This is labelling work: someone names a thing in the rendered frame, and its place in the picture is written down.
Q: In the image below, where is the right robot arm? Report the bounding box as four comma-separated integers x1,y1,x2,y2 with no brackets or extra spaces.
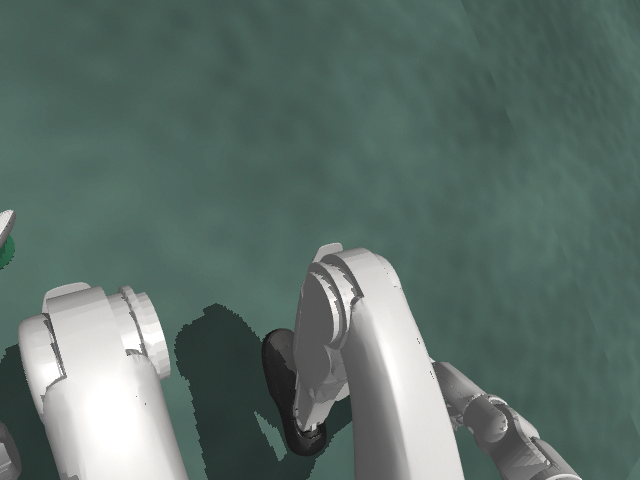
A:
463,394,582,480

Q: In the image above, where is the left robot hand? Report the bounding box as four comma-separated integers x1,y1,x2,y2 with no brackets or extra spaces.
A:
0,210,16,249

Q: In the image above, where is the right robot foot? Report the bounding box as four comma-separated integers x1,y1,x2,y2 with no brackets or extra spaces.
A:
261,328,326,456

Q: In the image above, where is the left robot arm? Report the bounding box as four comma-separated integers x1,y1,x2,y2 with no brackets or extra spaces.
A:
0,420,22,480

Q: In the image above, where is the bottle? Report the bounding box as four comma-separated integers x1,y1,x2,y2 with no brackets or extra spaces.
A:
0,234,15,268

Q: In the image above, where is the right robot hand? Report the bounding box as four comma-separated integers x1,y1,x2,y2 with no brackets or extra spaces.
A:
430,358,487,431

